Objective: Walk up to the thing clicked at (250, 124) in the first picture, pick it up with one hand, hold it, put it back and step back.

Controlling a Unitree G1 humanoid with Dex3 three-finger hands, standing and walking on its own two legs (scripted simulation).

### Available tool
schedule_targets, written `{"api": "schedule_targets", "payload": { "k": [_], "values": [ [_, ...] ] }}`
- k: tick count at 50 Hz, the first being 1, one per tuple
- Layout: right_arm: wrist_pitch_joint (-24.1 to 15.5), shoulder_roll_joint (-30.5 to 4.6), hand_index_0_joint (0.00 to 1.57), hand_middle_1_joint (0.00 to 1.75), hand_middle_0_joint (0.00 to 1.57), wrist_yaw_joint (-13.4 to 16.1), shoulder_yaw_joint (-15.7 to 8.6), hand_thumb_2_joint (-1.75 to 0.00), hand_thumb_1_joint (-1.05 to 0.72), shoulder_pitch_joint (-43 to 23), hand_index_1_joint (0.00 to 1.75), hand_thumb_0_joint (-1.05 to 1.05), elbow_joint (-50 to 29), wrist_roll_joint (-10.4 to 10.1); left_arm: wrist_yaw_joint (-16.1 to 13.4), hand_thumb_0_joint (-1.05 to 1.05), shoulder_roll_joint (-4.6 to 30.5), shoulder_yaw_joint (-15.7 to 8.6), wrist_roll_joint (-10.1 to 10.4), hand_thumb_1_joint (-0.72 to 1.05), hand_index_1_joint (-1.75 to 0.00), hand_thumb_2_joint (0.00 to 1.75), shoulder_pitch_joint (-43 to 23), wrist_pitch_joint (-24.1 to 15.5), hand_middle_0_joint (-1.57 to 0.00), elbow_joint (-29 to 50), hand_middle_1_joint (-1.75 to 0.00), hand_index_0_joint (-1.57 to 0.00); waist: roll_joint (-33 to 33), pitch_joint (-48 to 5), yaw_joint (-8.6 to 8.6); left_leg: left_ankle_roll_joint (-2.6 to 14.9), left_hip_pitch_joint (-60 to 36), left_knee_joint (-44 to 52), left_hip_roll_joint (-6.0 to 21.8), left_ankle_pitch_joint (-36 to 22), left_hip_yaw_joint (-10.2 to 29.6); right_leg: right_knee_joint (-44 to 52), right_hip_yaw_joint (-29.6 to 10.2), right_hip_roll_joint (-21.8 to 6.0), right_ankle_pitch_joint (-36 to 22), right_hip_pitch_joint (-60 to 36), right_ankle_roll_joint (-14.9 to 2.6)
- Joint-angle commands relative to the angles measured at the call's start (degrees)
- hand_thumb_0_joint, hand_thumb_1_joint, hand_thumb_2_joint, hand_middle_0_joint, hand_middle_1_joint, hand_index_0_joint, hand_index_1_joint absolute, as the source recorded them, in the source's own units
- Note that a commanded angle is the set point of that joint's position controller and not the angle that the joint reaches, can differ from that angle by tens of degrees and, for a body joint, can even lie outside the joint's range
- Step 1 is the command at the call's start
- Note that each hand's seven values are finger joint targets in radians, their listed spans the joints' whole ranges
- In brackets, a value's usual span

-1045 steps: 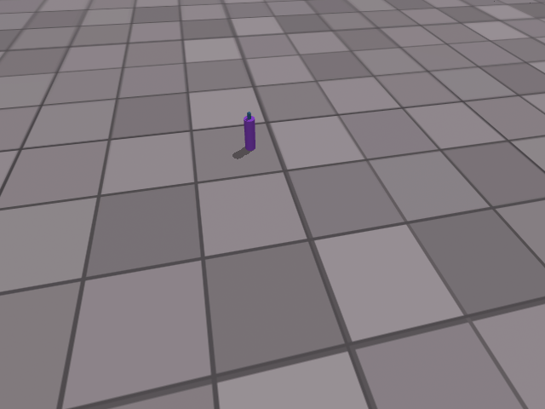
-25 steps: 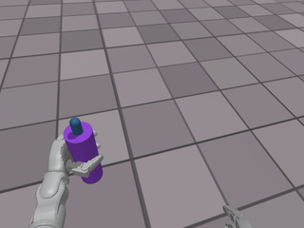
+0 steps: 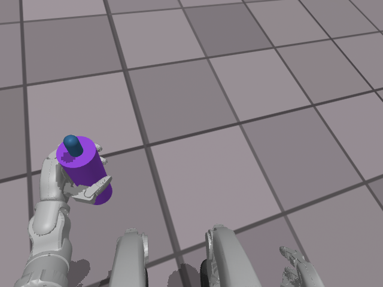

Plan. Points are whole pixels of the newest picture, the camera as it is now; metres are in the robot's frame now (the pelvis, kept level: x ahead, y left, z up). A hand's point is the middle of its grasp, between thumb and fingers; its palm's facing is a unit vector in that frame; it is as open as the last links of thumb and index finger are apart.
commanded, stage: crouch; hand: left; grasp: from the side
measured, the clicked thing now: (87, 171) +0.37 +0.19 -0.03
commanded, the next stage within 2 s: lower in 1.14 s
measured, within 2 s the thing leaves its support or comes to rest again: neither
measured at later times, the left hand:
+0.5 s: hand (108, 189) +0.39 +0.20 -0.24, palm faces +0.06 -1.00 -0.03, open 8.9 cm
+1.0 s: hand (114, 192) +0.41 +0.20 -0.33, palm faces +0.03 -1.00 -0.03, open 8.9 cm
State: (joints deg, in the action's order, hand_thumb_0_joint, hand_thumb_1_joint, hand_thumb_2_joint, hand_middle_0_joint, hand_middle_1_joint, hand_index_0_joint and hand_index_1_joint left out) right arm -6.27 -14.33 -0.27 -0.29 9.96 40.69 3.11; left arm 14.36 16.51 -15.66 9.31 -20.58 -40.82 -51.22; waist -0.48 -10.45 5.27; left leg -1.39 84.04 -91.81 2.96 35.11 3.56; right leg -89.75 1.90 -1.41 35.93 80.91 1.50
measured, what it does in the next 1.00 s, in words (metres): lowers itself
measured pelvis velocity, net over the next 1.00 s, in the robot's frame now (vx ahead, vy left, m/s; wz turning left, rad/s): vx -0.04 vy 0.00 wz -0.09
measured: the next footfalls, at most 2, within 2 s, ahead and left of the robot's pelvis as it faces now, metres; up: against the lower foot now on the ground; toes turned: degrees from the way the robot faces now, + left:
none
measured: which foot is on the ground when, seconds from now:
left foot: down 0.00-1.00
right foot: down 0.00-1.00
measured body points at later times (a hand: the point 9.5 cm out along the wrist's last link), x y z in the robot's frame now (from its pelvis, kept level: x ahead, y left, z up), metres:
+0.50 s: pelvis -0.04 +0.00 -0.18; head +0.16 +0.04 +0.22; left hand +0.38 +0.25 -0.23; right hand +0.07 -0.27 -0.30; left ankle +0.06 +0.13 -0.54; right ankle +0.05 -0.14 -0.54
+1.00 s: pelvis -0.04 +0.00 -0.25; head +0.17 +0.05 +0.14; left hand +0.40 +0.25 -0.32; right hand +0.04 -0.28 -0.36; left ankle +0.06 +0.13 -0.54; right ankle +0.05 -0.14 -0.54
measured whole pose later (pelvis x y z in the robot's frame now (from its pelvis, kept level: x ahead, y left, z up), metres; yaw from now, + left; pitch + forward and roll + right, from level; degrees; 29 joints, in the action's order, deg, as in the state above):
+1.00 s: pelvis -0.04 +0.00 -0.25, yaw -5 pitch +28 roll -7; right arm -2.1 -16.6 -4.9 5.8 3.8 41.9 8.0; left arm 13.7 27.1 -27.0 5.1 -34.6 -41.2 -60.4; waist -2.9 -1.1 10.5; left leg -2.7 128.9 -139.0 1.4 38.6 10.2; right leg -135.1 3.2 0.6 39.2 124.3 2.4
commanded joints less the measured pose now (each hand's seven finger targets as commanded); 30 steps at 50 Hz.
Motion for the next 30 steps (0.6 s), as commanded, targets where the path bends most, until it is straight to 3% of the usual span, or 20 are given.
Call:
{"api": "schedule_targets", "payload": {
  "k": [1, 3, 5, 7, 9, 12, 13, 18, 19, 20, 22, 23, 24, 30],
  "values": [
    [-1.5, -9.97, 0.2, 0.3, 0.2, 0.08, -3.06, -0.91, -0.9, 2.52, 0.3, 0.0, -4.74, 0.56, -0.37, 0.0, 11.59, -5.37, 3.52, 0.32, -1.4, 1.28, -23.97, -8.41, -1.29, 17.49, -1.39, -1.29, 9.14, -36.17, -0.96, 1.65, -19.25, 4.44, -2.21, -17.03, -0.1, 3.68, 0.32, 2.3, -16.1, -5.69, -3.47],
    [-1.33, -10.03, 0.2, 0.3, 0.2, -0.24, -2.84, -0.91, -0.91, 2.56, 0.3, 0.0, -3.96, 0.91, -0.1, 0.0, 12.2, -5.62, 3.58, 0.33, -1.41, 1.29, -26.14, -8.61, -1.29, 17.5, -1.39, -1.29, 9.57, -37.97, -0.63, 1.93, -17.02, 0.62, -2.24, -18.66, -0.16, 0.67, 0.27, 2.36, -17.46, -3.03, -3.38],
    [-1.29, -10.21, 0.2, 0.3, 0.2, -0.44, -3.14, -0.91, -0.91, 2.9, 0.3, 0.0, -3.33, 1.2, 0.31, 0.0, 11.85, -4.05, 2.36, 0.35, -1.43, 1.31, -28.49, -8.28, -1.3, 16.02, -1.41, -1.3, 9.73, -38.35, 0.71, 1.92, -14.43, -1.79, -2.1, -17.36, -0.34, -1.69, 0.33, 2.46, -16.54, -0.1, -3.53],
    [-0.91, -10.11, 0.2, 0.3, 0.2, -0.63, -2.76, -0.91, -0.91, 2.85, 0.3, 0.0, -2.47, 1.65, 0.37, 0.0, 14.18, -6.35, 1.54, 0.32, -1.41, 1.3, -29.16, -8.4, -1.27, 12.98, -1.4, -1.27, 9.76, -38.18, 0.36, 1.88, -11.43, -4.35, -2.06, -15.47, -0.57, -4.11, 0.39, 2.5, -14.8, 2.12, -3.55],
    [-0.84, -10.24, 0.2, 0.3, 0.2, -1.06, -2.72, -0.91, -0.91, 2.98, 0.3, 0.0, -1.97, 2.09, 0.25, 0.0, 13.91, -6.71, 0.9, 0.3, -1.4, 1.29, -29.87, -8.48, -1.27, 10.7, -1.39, -1.26, 8.18, -39.44, 0.99, 2.17, -7.63, -7.88, -2.12, -14.47, -0.97, -6.33, 0.15, 2.45, -14.35, 3.37, -3.36],
    [-0.36, -10.42, 0.2, 0.3, 0.2, -1.83, -2.19, -0.91, -0.91, 2.36, 0.3, 0.0, -2.35, 2.55, -0.51, 0.0, 16.48, -9.42, 0.77, 0.24, -1.41, 1.29, -31.93, -9.05, -1.27, 10.47, -1.4, -1.27, 9.64, -40.04, 0.07, 1.97, -3.29, -10.41, -2.35, -11.11, -1.34, -9.84, 0.44, 2.54, -10.9, 6.2, -3.56],
    [-0.25, -10.58, 0.2, 0.3, 0.2, -2.02, -1.95, -0.91, -0.91, 2.06, 0.3, 0.0, -2.46, 2.61, -0.71, 0.0, 18.23, -11.36, 0.9, 0.26, -1.41, 1.3, -32.8, -9.23, -1.27, 10.78, -1.4, -1.26, 9.64, -40.37, -0.37, 1.95, -2.75, -11.41, -2.26, -10.85, -1.38, -11.28, 0.86, 2.5, -10.5, 7.12, -3.55],
    [0.47, -11.04, 0.2, 0.3, 0.2, -2.49, -1.72, -0.91, -0.92, 1.19, 0.3, 0.0, -2.41, 3.02, -1.41, 0.0, 19.84, -10.98, -0.8, 0.25, -1.42, 1.31, -36.72, -9.59, -1.27, 11.63, -1.4, -1.26, 13.32, -39.1, 0.78, 1.6, 2.16, -14.72, -2.24, -4.76, -1.77, -16.22, 1.64, 2.77, -6.07, 13.57, -3.97],
    [0.67, -11.26, 0.2, 0.3, 0.2, -2.6, -1.68, -0.91, -0.92, 1.52, 0.3, 0.0, -2.46, 3.03, -1.65, 0.0, 20.58, -12.27, -0.75, 0.24, -1.42, 1.31, -35.35, -9.35, -1.26, 10.91, -1.4, -1.25, 13.33, -39.76, 0.17, 1.52, 2.83, -15.3, -2.23, -5.0, -1.99, -17.07, 1.87, 2.8, -6.32, 12.99, -3.96],
    [0.79, -11.74, 0.2, 0.3, 0.2, -2.74, -1.69, -0.91, -0.92, 1.53, 0.3, 0.0, -2.24, 3.03, -1.4, 0.0, 19.96, -11.3, -1.07, 0.25, -1.41, 1.31, -35.65, -9.26, -1.26, 11.08, -1.39, -1.25, 14.43, -39.76, 1.01, 1.31, 1.98, -15.67, -2.03, -5.49, -1.39, -18.71, 2.6, 2.74, -6.83, 15.32, -4.1],
    [1.03, -11.92, 0.2, 0.3, 0.2, -2.86, -1.48, -0.91, -0.92, 1.05, 0.3, 0.0, -2.35, 3.02, -1.7, 0.0, 21.76, -12.51, -1.29, 0.23, -1.39, 1.28, -36.57, -9.02, -1.24, 11.53, -1.37, -1.24, 14.73, -39.56, 0.97, 1.36, 4.02, -17.2, -2.15, -4.34, -1.57, -20.29, 2.71, 2.67, -6.12, 16.43, -4.06],
    [1.1, -11.87, 0.2, 0.3, 0.2, -2.87, -1.28, -0.91, -0.92, 1.01, 0.3, 0.0, -2.11, 2.99, -1.58, 0.0, 20.51, -11.41, -1.09, 0.24, -1.39, 1.28, -37.54, -8.8, -1.25, 11.16, -1.37, -1.24, 14.71, -38.74, 1.58, 1.4, 4.78, -18.25, -2.07, -3.92, -1.64, -20.97, 2.77, 2.68, -6.01, 17.29, -4.02],
    [1.29, -12.21, 0.2, 0.3, 0.2, -2.91, -1.36, -0.91, -0.92, 1.41, 0.3, 0.0, -1.76, 2.92, -1.76, 0.0, 21.06, -12.18, -1.04, 0.24, -1.4, 1.29, -37.94, -8.65, -1.26, 10.97, -1.39, -1.26, 14.48, -37.92, 1.85, 1.34, 6.04, -18.6, -2.11, -2.95, -1.4, -21.77, 3.06, 2.63, -5.33, 18.48, -4.04],
    [1.66, -13.21, 0.2, 0.3, 0.2, -2.91, -0.83, -0.91, -0.91, 1.11, 0.3, 0.0, -1.5, 3.13, -1.33, 0.0, 22.28, -10.99, -1.29, 0.22, -1.38, 1.26, -40.84, -7.91, -1.24, 10.19, -1.36, -1.24, 13.69, -35.27, 3.33, 1.74, 11.78, -23.07, -2.29, 1.08, -1.67, -24.36, 3.65, 2.87, -2.56, 21.88, -3.76]
  ]
}}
